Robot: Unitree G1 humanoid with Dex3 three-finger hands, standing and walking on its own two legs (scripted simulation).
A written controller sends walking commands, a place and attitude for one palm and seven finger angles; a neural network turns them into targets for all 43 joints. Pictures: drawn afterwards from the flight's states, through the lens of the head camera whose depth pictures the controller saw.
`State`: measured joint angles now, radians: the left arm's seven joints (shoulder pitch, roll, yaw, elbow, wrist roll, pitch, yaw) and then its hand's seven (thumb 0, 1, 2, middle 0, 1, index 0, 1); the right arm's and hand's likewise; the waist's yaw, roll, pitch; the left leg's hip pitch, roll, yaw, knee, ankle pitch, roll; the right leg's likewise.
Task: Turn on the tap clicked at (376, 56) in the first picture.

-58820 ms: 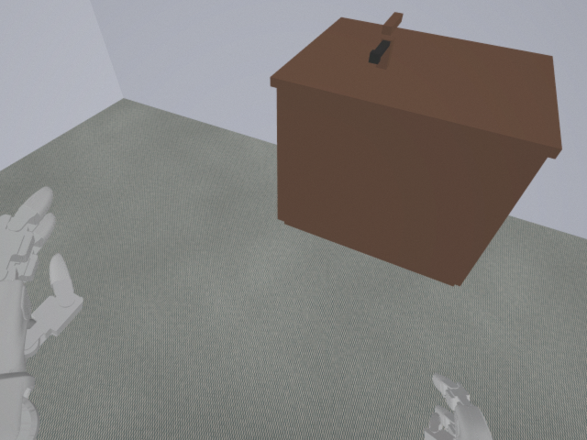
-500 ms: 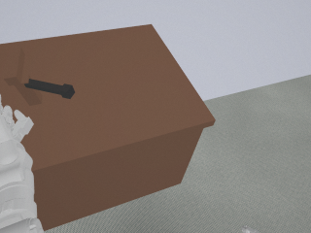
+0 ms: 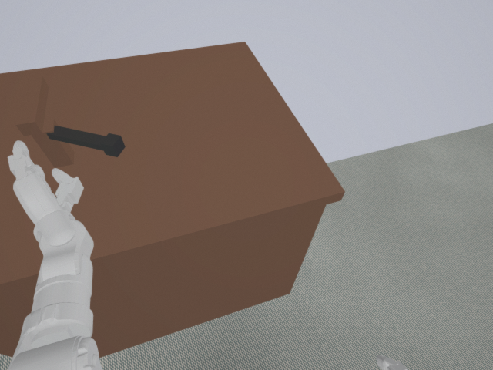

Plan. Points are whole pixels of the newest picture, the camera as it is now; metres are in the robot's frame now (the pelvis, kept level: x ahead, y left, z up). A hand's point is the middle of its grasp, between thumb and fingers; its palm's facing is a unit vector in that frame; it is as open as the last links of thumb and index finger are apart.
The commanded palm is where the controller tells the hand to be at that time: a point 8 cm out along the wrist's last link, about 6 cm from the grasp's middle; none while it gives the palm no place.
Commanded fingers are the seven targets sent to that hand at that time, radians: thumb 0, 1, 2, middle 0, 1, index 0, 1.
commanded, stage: push the lever round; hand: left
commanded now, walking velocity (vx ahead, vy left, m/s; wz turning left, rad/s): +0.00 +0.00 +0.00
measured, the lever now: (113, 145) +0.47 +0.26 +0.09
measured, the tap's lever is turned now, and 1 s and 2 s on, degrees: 57 59 78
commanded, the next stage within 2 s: lift the hand up off the lever in 1.86 s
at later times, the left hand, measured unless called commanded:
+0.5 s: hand (100, 170) +0.42 +0.26 +0.09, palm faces +0.77 -0.63 -0.07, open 7.8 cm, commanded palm +0.37 +0.28 +0.09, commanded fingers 0.00 0.90 0.90 -0.15 -0.15 -0.15 -0.15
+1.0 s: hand (123, 156) +0.45 +0.24 +0.09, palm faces +0.83 -0.56 -0.07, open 7.7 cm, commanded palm +0.40 +0.25 +0.09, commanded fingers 0.00 0.90 0.90 -0.15 -0.15 -0.15 -0.15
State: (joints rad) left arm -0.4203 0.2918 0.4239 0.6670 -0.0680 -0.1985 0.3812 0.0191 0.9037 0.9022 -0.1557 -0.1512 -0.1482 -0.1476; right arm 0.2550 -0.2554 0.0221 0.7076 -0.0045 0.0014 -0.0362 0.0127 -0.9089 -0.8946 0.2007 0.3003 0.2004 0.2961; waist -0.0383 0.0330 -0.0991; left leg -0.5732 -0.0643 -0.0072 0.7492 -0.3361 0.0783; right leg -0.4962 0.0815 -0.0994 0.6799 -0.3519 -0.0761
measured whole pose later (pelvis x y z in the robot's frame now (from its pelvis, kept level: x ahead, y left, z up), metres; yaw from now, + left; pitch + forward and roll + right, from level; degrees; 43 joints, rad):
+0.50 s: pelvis +0.00 -0.01 +0.00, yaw +0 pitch +10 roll -2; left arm -0.54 0.24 0.43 0.77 0.02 -0.19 0.61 0.02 0.90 0.90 -0.16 -0.15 -0.15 -0.15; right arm 0.28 -0.25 0.00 0.74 -0.03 0.03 -0.01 0.01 -0.91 -0.89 0.20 0.30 0.20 0.30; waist -0.07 0.03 -0.12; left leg -0.60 -0.05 -0.01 0.77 -0.35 0.06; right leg -0.53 0.09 -0.10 0.70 -0.36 -0.09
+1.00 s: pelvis +0.00 -0.02 -0.01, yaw +1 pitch +13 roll -1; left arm -0.73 0.23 0.49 0.97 0.08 -0.20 0.76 0.01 0.92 0.91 -0.16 -0.15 -0.15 -0.15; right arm 0.29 -0.24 -0.01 0.76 -0.07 0.03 0.04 0.01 -0.91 -0.89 0.20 0.30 0.20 0.30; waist -0.10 0.04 -0.15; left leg -0.66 -0.05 -0.02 0.80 -0.35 0.05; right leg -0.59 0.09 -0.12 0.73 -0.38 -0.11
